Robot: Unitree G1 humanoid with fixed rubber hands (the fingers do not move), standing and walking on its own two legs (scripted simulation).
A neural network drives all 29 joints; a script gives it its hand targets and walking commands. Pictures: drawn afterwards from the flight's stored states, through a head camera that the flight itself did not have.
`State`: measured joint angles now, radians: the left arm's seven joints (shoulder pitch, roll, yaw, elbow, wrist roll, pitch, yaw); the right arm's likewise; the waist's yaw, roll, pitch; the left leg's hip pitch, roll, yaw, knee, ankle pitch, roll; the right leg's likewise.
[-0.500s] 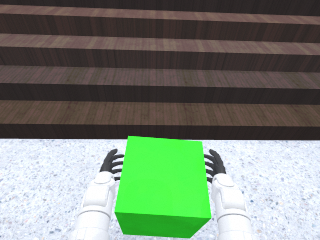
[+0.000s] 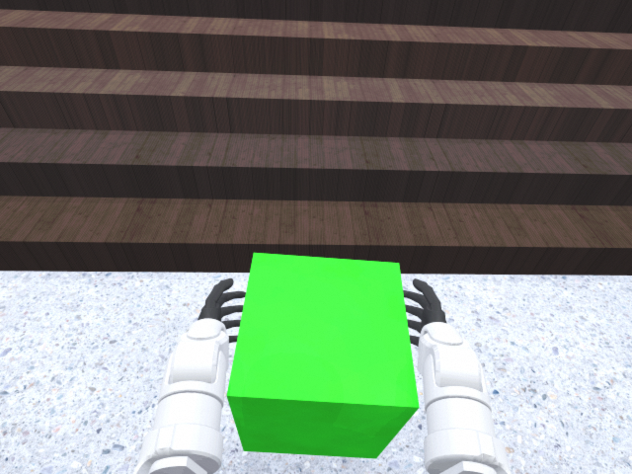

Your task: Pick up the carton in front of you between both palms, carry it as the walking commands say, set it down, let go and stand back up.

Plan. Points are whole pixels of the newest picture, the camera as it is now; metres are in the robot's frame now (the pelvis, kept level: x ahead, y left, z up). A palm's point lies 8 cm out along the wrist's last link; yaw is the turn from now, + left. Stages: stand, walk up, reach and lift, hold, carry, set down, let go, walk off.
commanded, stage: reach and lift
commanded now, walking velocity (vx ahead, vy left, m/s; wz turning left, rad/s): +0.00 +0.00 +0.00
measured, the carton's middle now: (318, 361) +0.30 +0.00 -0.05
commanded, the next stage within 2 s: hold in 0.52 s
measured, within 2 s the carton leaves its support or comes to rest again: neither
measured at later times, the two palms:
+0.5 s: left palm (212, 324) +0.30 +0.15 +0.04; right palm (434, 326) +0.31 -0.15 +0.05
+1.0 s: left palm (209, 321) +0.29 +0.15 +0.05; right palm (438, 323) +0.30 -0.15 +0.06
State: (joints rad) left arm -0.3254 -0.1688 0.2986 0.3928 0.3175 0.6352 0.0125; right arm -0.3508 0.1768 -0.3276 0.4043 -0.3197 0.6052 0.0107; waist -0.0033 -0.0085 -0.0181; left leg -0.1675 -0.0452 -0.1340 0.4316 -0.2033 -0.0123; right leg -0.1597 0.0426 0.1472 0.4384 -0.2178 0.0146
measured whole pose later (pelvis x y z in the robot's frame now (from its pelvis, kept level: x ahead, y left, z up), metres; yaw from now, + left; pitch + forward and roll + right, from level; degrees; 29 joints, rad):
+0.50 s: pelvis +0.02 +0.00 +0.00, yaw +0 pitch -5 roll +0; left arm -0.26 -0.15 0.22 0.31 0.29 0.71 0.02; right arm -0.28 0.16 -0.25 0.31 -0.29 0.68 0.01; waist 0.00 0.00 -0.03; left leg -0.08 -0.04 -0.13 0.35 -0.19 -0.01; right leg -0.07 0.04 0.14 0.36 -0.21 0.01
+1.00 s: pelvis +0.00 +0.00 +0.00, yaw +0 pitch -7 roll +0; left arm -0.30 -0.16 0.25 0.29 0.31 0.78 0.01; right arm -0.33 0.17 -0.28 0.30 -0.31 0.74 0.01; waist -0.01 -0.01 0.00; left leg -0.05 -0.04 -0.12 0.36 -0.18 -0.01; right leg -0.04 0.04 0.14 0.36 -0.19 0.01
